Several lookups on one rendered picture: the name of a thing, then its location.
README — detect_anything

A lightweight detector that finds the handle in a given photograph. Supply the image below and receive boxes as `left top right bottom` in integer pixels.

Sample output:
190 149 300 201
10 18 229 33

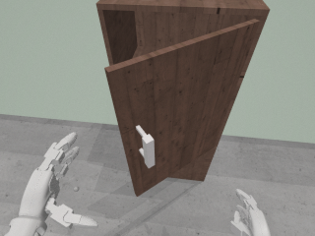
136 125 156 168

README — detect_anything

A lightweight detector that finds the left robot hand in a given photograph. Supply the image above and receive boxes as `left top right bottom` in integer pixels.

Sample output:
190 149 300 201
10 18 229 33
19 132 98 230

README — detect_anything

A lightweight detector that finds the cupboard door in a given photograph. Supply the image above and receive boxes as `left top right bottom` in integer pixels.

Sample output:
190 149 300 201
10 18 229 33
104 19 261 197

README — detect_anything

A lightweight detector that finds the right robot hand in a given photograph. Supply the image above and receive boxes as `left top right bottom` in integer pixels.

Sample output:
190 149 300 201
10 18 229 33
230 189 271 236

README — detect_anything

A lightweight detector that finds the left robot forearm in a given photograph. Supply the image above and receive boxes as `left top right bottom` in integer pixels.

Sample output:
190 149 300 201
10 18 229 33
4 216 47 236

